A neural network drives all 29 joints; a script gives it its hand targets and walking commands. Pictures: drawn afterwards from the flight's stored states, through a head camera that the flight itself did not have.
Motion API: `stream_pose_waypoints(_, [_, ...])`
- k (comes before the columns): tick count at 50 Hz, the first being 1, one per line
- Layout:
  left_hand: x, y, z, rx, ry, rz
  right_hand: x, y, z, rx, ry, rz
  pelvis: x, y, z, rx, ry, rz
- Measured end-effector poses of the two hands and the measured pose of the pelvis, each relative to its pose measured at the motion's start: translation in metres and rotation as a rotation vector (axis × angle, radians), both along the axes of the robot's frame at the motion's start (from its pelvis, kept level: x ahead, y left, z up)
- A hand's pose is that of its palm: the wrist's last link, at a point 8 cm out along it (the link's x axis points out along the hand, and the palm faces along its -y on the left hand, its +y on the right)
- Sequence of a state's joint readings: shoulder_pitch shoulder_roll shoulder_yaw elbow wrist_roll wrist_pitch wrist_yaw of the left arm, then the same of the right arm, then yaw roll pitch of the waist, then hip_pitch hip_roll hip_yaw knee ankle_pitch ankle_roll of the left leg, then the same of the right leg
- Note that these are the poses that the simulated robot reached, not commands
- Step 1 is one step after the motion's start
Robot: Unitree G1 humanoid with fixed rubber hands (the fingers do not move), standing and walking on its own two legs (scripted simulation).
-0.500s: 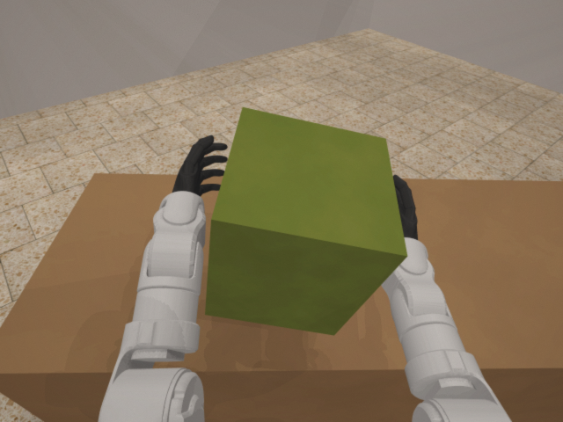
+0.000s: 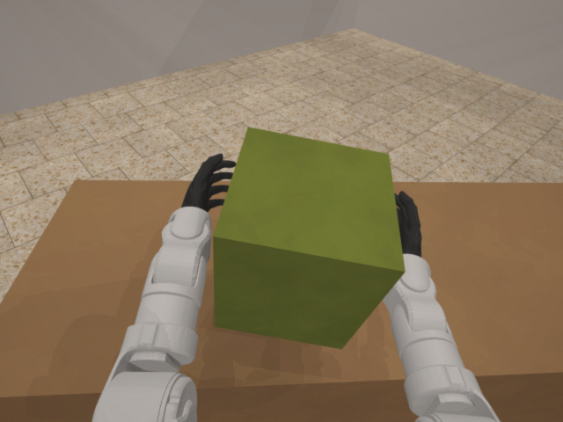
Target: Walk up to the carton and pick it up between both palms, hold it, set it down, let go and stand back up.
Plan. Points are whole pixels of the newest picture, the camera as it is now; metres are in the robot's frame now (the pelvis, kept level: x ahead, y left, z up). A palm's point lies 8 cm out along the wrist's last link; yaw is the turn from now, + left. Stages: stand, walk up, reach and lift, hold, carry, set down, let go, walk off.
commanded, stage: set down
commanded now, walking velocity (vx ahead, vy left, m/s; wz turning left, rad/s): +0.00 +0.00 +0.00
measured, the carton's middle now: (297, 244) +0.37 -0.07 +0.08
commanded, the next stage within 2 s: none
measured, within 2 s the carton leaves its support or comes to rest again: neither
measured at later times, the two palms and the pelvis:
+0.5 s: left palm (202, 211) +0.41 +0.07 +0.12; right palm (400, 260) +0.31 -0.22 +0.08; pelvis +0.00 +0.01 +0.00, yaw +0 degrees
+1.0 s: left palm (213, 219) +0.42 +0.05 +0.09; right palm (404, 269) +0.31 -0.23 +0.07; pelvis +0.00 +0.02 +0.00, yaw -3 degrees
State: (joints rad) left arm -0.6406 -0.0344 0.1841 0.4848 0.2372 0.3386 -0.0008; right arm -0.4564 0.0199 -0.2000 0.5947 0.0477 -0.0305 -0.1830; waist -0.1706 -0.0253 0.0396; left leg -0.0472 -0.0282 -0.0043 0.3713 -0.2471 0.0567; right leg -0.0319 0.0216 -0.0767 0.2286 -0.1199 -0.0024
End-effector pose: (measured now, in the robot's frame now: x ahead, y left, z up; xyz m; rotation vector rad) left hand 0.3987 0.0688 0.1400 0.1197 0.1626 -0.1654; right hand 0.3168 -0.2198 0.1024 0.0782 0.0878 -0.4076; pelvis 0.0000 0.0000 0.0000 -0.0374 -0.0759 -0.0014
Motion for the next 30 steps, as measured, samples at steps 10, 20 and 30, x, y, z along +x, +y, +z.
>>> stream_pose_waypoints(10, [0.008, 0.006, -0.005, 0.04, 0.048, -0.007, 0.008, 0.005, -0.001, -0.008, 0.053, 0.011, 0.005, 0.002, 0.0, 0.002, -0.027, 0.0])
stream_pose_waypoints(20, [0.009, 0.004, -0.021, 0.03, 0.066, -0.041, -0.002, 0.007, -0.016, 0.009, 0.062, -0.03, 0.004, 0.006, 0.0, -0.004, 0.018, 0.005])
stream_pose_waypoints(30, [0.013, -0.012, -0.02, 0.062, 0.073, -0.092, -0.013, -0.004, -0.019, 0.022, 0.074, -0.077, 0.001, 0.012, 0.0, -0.004, 0.041, -0.018])
